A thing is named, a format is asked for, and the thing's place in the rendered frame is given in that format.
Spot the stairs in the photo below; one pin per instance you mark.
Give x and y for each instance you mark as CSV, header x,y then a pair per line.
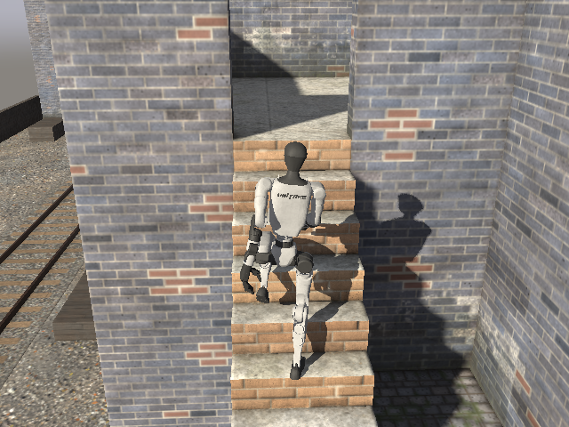
x,y
336,384

